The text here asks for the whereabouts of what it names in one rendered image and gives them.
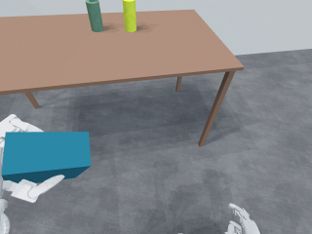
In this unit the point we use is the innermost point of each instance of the right robot hand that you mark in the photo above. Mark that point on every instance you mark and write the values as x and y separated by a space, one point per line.
247 226

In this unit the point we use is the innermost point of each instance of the sponge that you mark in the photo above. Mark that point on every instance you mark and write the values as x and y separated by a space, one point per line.
38 156

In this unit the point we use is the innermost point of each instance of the left robot hand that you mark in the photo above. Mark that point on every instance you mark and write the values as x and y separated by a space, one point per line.
24 190

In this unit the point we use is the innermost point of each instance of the table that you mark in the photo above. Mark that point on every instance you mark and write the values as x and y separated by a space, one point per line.
52 52

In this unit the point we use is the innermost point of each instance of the robot left forearm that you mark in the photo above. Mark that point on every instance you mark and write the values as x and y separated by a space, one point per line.
5 223

